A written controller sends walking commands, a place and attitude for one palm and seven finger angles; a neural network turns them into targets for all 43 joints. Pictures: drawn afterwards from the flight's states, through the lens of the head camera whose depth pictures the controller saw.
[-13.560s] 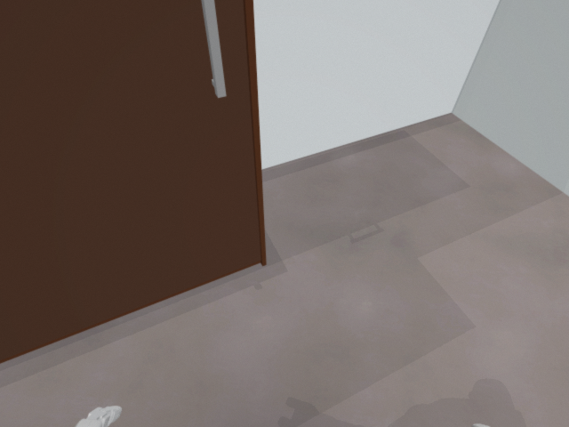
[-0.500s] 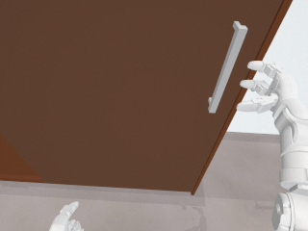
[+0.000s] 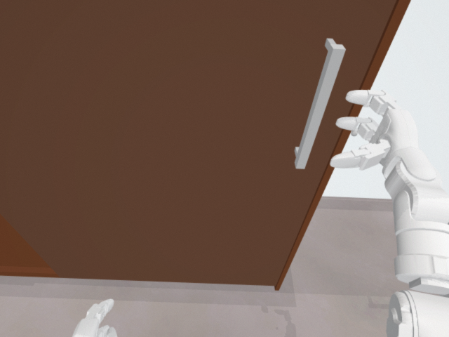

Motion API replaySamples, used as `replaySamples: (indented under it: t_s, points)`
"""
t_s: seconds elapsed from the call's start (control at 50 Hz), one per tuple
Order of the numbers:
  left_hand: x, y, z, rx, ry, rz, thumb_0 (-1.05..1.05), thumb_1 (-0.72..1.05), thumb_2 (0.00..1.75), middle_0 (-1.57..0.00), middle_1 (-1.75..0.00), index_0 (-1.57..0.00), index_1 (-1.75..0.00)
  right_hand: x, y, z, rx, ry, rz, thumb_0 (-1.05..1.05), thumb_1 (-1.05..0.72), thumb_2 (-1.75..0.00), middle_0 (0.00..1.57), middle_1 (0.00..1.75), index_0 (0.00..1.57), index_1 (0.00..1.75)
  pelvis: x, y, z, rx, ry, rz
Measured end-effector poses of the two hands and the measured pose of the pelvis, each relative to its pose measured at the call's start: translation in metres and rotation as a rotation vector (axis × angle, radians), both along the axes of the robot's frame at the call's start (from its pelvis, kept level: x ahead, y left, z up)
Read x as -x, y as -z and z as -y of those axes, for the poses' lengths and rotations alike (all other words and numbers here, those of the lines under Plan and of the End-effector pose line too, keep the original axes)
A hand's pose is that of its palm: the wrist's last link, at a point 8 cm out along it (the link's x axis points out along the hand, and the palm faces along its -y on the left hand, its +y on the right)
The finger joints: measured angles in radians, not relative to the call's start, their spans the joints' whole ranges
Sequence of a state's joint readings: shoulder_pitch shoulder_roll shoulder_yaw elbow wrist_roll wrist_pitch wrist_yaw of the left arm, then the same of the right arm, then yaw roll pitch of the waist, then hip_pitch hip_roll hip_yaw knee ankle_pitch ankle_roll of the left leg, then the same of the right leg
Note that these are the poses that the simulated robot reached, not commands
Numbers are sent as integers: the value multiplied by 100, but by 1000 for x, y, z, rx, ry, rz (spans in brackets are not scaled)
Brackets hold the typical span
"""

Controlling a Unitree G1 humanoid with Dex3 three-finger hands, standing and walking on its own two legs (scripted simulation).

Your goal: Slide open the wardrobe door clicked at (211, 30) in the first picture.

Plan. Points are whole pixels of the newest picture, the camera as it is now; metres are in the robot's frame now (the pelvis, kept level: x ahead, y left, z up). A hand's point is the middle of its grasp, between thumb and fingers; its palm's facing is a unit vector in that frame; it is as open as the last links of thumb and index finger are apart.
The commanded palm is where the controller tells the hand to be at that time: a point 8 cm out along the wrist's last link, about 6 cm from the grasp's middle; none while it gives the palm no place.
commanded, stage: move the hooked fingers beside the handle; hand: right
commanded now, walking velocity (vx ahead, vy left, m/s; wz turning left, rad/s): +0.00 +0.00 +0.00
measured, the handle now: (313, 111) +0.49 -0.14 +0.19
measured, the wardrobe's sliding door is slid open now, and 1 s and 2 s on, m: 0.00 0.00 0.00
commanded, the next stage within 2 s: feel for the door with the fingertips in 1.72 s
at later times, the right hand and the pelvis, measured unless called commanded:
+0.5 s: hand (348, 132) +0.41 -0.18 +0.20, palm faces +0.02 +1.00 -0.01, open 14.0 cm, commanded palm +0.39 -0.23 +0.20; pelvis +0.00 +0.00 +0.00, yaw +0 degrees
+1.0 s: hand (346, 137) +0.40 -0.17 +0.20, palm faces +0.03 +1.00 -0.02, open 14.0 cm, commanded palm +0.38 -0.22 +0.20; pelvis -0.01 +0.01 +0.00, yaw +0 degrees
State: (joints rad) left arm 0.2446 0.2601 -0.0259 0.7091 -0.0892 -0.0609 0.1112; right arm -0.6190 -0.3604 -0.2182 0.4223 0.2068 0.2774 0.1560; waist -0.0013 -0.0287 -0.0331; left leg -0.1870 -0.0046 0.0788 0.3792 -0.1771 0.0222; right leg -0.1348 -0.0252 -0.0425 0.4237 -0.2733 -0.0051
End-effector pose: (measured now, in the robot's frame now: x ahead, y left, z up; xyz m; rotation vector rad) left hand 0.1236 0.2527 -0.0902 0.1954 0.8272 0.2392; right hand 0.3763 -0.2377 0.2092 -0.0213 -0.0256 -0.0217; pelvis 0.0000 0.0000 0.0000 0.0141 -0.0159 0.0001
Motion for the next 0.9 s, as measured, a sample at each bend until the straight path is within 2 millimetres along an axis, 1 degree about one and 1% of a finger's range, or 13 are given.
replaySamples:
  t_s: [0.04,0.1,0.14,0.2,0.26,0.34,0.4,0.48,0.54,0.62,0.72,0.8,0.9]
  points:
    - [-8,-2,3,5,13,18,1,91,90,-20,-30,-20,-30,-1,-2,-5,-4,-9,-19,-1,51,-30,30,120,30,120,2,0,0,1,4,-2]
    - [-16,-4,7,14,28,42,1,91,90,-20,-30,-20,-30,-5,1,-11,-19,-14,-61,-1,51,-30,30,120,30,120,4,0,1,3,5,-6]
    - [-19,-5,9,18,35,52,1,91,90,-20,-30,-20,-30,-8,6,-13,-26,-8,-88,-1,51,-30,30,120,30,120,5,0,0,5,6,-9]
    - [-18,-5,11,20,39,54,1,91,90,-20,-30,-20,-30,-13,11,-14,-33,11,-98,-1,51,-30,30,120,30,120,7,0,-2,7,2,-14]
    - [-11,-4,9,19,32,40,1,91,90,-20,-30,-20,-30,-16,12,-11,-28,29,-71,-1,50,-30,30,120,30,120,7,0,-4,8,-4,-17]
    - [3,0,3,15,6,7,1,91,90,-20,-30,-21,-30,-17,3,-4,-11,37,-13,-1,50,-30,30,120,30,120,5,0,-6,7,-12,-17]
    - [14,4,-3,12,-17,-24,1,91,90,-20,-30,-20,-30,-16,-1,-1,2,26,-11,-1,50,-30,30,120,30,120,4,0,-6,5,-11,-15]
    - [25,9,-9,8,-36,-58,1,91,90,-20,-30,-20,-30,-13,3,-3,-2,2,-55,-1,50,-30,30,120,30,120,2,0,-5,3,-6,-14]
    - [28,10,-12,5,-42,-66,1,91,90,-20,-30,-20,-30,-11,11,-7,-18,-6,-79,-1,50,-30,30,120,30,120,3,0,-4,4,-5,-13]
    - [26,9,-12,1,-35,-58,1,91,90,-20,-30,-20,-30,-10,15,-16,-21,0,-65,-1,51,-30,30,120,30,120,5,0,-5,4,-4,-11]
    - [18,5,-8,8,-23,-26,1,91,90,-20,-30,-20,-30,-13,5,-23,-13,10,-13,-1,50,-30,30,120,30,120,6,0,-7,6,-11,-11]
    - [12,3,-6,20,-21,-5,1,91,90,-20,-30,-20,-30,-16,-1,-18,-10,19,-28,-1,50,-30,30,120,30,120,6,0,-8,7,-15,-13]
    - [8,2,-6,28,-19,9,1,91,90,-20,-30,-20,-30,-11,3,-8,-3,29,-64,-1,50,-30,30,120,30,120,4,-1,-8,7,-15,-12]
